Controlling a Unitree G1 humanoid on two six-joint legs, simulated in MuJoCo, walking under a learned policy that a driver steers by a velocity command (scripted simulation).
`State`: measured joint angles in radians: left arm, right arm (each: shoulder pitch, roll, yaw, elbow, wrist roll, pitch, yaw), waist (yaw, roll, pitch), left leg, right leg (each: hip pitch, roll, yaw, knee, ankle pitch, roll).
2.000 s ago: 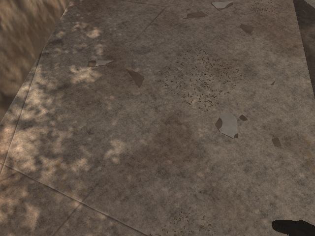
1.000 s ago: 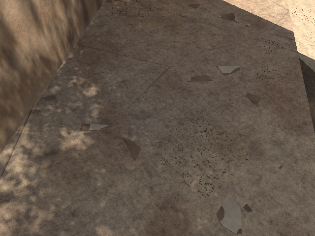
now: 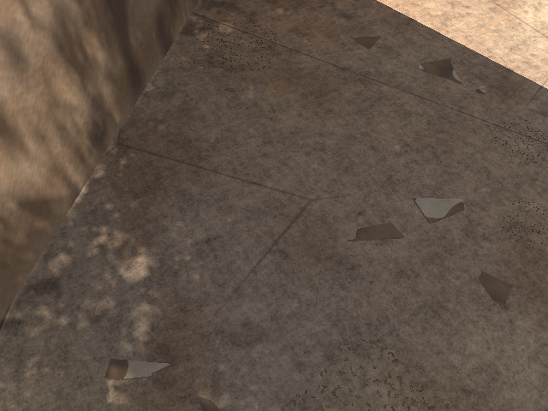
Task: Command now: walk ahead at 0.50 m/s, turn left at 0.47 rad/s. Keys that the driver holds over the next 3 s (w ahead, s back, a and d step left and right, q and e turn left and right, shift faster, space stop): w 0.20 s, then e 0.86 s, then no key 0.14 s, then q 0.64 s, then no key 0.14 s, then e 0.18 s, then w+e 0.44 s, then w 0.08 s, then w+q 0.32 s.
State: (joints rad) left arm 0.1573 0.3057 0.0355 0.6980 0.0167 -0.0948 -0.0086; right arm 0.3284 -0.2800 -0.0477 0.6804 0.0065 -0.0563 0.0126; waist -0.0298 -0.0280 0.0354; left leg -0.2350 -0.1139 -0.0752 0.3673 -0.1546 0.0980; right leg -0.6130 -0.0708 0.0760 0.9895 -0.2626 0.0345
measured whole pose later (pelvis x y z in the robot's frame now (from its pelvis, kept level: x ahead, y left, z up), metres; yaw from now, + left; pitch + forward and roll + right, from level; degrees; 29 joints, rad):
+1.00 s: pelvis +0.30 -0.03 +0.00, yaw -18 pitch +1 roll +0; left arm 0.19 0.34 0.09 0.69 -0.03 0.07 0.02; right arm 0.15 -0.26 -0.05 0.67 -0.02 0.01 -0.04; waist 0.00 -0.03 0.06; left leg -0.25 0.04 0.04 0.43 -0.20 0.01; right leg -0.48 0.00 0.05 1.00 -0.42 0.12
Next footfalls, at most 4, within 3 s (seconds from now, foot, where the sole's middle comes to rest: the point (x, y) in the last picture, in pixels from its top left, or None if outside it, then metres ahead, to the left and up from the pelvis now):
0.26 right None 0.33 -0.14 -0.78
0.74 left None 0.39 0.07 -0.78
1.16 right None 0.28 -0.18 -0.78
1.70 left None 0.32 0.05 -0.78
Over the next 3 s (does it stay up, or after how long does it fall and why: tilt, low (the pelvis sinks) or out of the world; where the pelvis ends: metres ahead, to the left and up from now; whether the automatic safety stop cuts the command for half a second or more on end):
stays up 0.55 -0.25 0.00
